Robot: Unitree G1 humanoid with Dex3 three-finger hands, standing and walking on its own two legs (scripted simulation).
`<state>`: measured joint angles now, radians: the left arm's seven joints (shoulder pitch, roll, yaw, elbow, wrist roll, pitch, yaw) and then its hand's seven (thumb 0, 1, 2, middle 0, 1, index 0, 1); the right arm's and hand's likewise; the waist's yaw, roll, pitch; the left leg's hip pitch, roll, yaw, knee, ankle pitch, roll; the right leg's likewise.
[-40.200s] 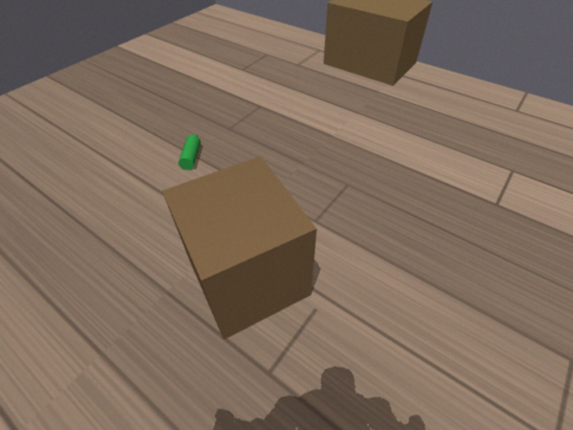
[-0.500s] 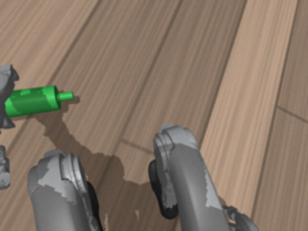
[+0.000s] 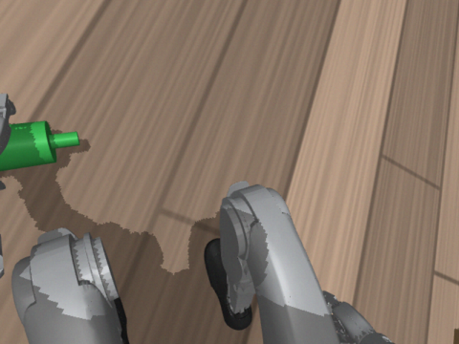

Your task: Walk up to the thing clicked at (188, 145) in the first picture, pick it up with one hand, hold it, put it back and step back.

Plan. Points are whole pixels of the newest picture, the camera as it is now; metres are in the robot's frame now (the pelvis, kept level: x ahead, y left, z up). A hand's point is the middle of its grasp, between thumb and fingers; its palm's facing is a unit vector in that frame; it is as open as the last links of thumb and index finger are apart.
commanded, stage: rest palm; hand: left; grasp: from above
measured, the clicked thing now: (3, 148) +0.47 +0.28 -0.26
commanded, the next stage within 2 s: close in 1.04 s
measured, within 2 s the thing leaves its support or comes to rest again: neither
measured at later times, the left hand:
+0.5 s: hand out of the picture +0.44 +0.29 -0.24, palm faces -0.49 -0.11 -0.86, open 14.2 cm
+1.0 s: hand out of the picture +0.46 +0.30 -0.25, palm faces -0.49 -0.11 -0.86, open 14.2 cm
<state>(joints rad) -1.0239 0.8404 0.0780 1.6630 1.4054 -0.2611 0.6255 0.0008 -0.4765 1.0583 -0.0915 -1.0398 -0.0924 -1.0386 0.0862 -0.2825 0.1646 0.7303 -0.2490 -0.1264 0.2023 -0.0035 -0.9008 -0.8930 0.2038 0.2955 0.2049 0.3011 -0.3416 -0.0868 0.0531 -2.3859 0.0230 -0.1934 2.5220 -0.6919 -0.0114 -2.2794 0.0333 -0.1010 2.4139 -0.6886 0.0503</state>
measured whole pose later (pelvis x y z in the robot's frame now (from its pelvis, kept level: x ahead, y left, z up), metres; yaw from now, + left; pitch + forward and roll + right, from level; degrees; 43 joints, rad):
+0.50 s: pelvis +0.00 +0.00 +0.00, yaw -2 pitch +29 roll -12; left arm -0.97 0.94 0.10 1.62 1.35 -0.38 0.53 0.00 -0.52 1.03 -0.07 -0.97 -0.07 -0.99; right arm 0.11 -0.31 0.22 0.71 -0.27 -0.11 0.20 0.00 -0.90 -0.90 0.20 0.30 0.21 0.30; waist -0.34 -0.12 0.11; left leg -2.35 0.03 -0.24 2.55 -0.72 -0.02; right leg -2.24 0.05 -0.14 2.41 -0.70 0.05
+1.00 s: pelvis +0.00 +0.00 +0.00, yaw -3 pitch +29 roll -12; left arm -1.04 0.97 0.12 1.73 1.30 -0.22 0.57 0.00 -0.52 1.01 -0.08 -0.99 -0.07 -1.00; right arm 0.07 -0.32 0.25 0.69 -0.27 -0.20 0.24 0.00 -0.91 -0.90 0.20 0.30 0.20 0.30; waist -0.39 -0.12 0.15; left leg -2.37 0.03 -0.24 2.56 -0.72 -0.01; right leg -2.26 0.06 -0.14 2.41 -0.69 0.06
